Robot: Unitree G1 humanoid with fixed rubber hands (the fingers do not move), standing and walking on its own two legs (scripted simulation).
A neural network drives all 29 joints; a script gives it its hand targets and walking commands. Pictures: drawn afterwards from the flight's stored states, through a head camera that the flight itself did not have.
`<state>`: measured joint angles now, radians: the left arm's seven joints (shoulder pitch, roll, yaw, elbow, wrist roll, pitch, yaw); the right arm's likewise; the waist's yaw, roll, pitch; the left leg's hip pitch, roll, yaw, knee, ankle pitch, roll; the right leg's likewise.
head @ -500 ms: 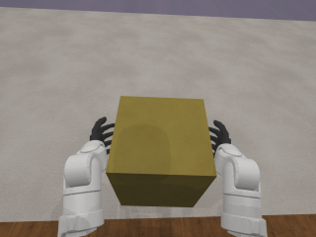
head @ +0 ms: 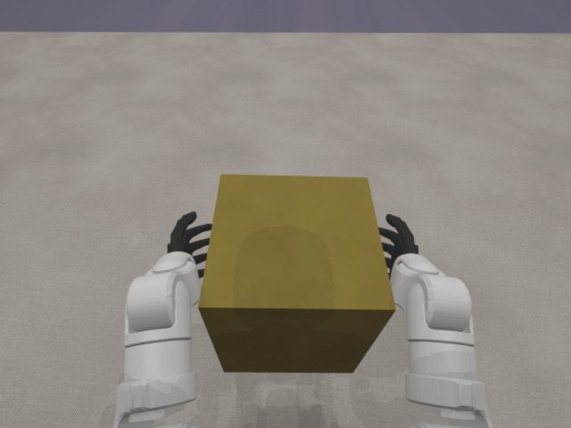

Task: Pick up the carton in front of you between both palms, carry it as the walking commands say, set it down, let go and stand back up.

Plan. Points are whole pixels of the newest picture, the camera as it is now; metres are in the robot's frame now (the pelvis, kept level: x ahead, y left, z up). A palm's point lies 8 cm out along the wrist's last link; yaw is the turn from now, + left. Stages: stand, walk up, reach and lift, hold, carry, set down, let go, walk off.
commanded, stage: carry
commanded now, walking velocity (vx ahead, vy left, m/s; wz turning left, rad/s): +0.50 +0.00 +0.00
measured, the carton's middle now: (291, 280) +0.34 +0.00 +0.03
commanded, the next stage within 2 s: none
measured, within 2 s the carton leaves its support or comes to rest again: neither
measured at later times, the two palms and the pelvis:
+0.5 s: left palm (213, 137) +0.64 +0.15 +0.09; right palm (363, 139) +0.62 -0.15 +0.09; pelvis +0.31 +0.01 -0.01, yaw +0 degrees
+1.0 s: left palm (248, 82) +0.88 +0.09 +0.09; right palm (368, 82) +0.88 -0.21 +0.09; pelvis +0.64 -0.06 +0.01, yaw +1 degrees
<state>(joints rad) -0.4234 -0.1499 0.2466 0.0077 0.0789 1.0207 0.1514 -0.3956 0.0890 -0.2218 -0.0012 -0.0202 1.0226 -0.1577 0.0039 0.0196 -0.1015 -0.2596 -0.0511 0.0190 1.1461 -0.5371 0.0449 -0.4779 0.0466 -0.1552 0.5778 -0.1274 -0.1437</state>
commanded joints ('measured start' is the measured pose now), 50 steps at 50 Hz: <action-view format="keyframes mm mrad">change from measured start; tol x32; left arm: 1 -525 -818 -656 -130 -229 -53 -45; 50 16 -858 -825 -595 -309 139 -155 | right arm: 1 -533 881 598 -89 128 -51 18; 50 -10 902 827 -588 240 149 155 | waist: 1 13 -17 -280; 50 2 -111 -198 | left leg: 1 -462 77 -37 83 145 -7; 13 -422 48 135 -474 514 -11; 18 57 -16 197 -719 608 40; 21 611 471 -592 -736 709 284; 27 302 346 -257 -900 482 156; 42 299 206 190 -586 1088 -20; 45 -388 34 57 76 48 -65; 50 -313 182 17 -110 246 -44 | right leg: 1 503 -315 456 -222 143 -51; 18 483 -171 42 88 804 61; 21 -160 37 138 784 -404 119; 22 -233 -26 200 822 -373 81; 42 297 -26 -129 -199 85 117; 45 820 -491 601 -271 262 -111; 50 428 -373 242 -401 -46 37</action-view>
